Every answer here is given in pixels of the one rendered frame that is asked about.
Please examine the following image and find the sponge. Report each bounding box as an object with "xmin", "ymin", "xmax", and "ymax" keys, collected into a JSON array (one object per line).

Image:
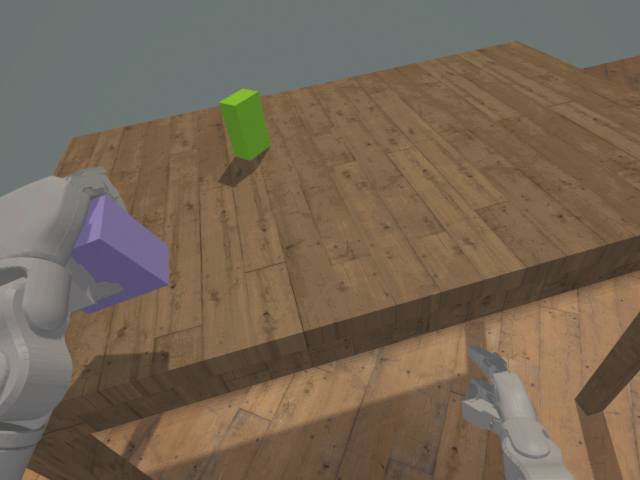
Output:
[{"xmin": 64, "ymin": 195, "xmax": 169, "ymax": 314}]

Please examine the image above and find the robot right hand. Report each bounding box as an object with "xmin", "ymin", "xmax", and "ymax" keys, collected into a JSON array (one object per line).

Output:
[{"xmin": 461, "ymin": 345, "xmax": 537, "ymax": 436}]

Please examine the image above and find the robot left hand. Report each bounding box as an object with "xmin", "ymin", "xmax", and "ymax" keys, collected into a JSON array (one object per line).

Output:
[{"xmin": 0, "ymin": 167, "xmax": 129, "ymax": 313}]

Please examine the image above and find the table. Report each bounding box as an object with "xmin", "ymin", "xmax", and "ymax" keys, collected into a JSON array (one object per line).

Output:
[{"xmin": 27, "ymin": 41, "xmax": 640, "ymax": 480}]

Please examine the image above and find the left robot forearm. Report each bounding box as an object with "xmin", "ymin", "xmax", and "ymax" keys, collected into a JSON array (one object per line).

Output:
[{"xmin": 0, "ymin": 257, "xmax": 72, "ymax": 480}]

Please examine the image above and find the right robot forearm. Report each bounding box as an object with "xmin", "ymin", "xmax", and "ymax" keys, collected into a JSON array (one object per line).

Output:
[{"xmin": 500, "ymin": 417, "xmax": 575, "ymax": 480}]

